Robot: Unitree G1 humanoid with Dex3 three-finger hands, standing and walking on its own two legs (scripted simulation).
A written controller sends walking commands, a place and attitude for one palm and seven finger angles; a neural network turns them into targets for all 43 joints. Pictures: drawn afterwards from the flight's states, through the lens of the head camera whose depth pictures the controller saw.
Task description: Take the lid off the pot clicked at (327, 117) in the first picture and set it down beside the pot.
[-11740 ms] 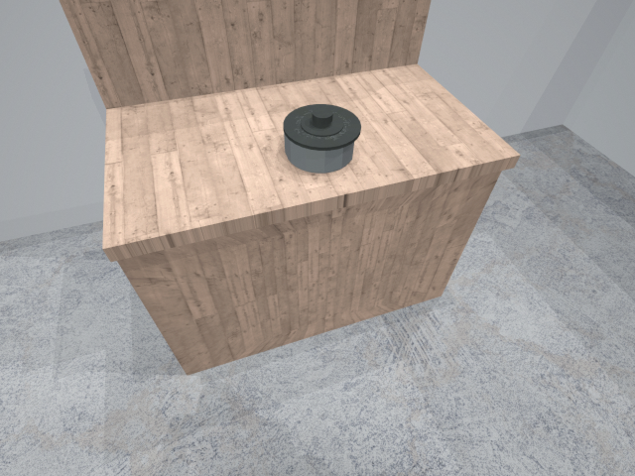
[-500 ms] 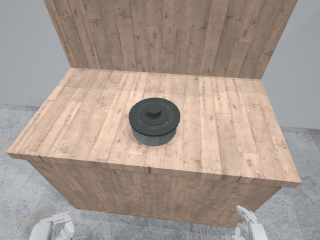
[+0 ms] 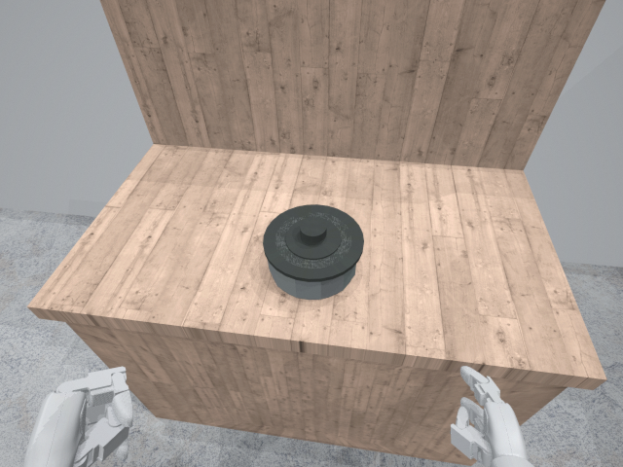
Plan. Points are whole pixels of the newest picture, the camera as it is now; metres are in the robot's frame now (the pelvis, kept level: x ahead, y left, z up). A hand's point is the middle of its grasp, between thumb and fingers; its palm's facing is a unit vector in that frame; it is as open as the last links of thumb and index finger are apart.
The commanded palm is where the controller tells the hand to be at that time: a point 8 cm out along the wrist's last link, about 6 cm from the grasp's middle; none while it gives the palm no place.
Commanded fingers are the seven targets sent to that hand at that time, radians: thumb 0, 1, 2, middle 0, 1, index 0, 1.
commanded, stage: raise the hand higher, near the body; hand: left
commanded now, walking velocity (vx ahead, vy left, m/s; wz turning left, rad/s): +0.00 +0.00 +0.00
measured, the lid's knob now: (313, 229) +0.49 +0.07 +0.01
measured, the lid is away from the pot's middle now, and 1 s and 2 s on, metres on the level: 0.01 0.01 0.01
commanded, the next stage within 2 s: reach forward and open the fingers in 0.20 s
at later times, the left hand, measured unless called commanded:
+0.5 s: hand (111, 384) +0.17 +0.24 +0.08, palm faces +0.01 -0.30 -0.95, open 2.9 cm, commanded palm +0.15 +0.26 +0.13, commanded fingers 0.00 0.57 1.02 -1.16 -1.11 -1.16 -1.11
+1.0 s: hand (115, 362) +0.20 +0.25 +0.08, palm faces -0.24 -0.10 -0.96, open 6.7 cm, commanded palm +0.19 +0.25 +0.13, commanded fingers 0.00 -0.15 1.25 -0.85 -0.22 -0.85 -0.22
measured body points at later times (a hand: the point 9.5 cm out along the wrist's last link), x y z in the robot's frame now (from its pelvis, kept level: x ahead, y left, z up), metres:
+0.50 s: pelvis -0.02 +0.00 +0.00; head +0.00 -0.04 +0.44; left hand +0.16 +0.26 +0.13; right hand +0.18 -0.22 -0.10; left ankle -0.02 +0.10 -0.74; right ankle -0.04 -0.11 -0.74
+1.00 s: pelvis -0.03 +0.00 +0.00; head -0.01 -0.05 +0.45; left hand +0.20 +0.25 +0.13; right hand +0.17 -0.23 -0.10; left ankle -0.02 +0.10 -0.74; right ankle -0.04 -0.11 -0.74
